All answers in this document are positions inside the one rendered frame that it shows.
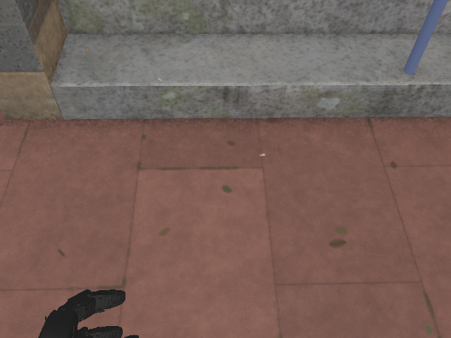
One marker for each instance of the left robot hand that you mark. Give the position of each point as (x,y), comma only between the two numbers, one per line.
(63,323)

